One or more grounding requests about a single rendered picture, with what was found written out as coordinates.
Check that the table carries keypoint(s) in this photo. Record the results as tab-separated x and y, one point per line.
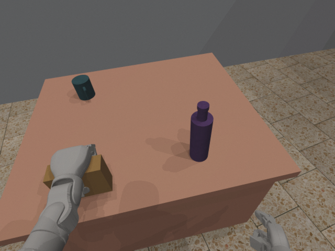
140	122

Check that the sponge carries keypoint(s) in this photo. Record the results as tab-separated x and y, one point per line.
97	177

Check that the robot left forearm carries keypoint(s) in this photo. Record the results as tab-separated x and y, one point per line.
59	218

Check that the right robot hand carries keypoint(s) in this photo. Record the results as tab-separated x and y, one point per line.
262	241

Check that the left robot hand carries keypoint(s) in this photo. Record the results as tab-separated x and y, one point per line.
74	161

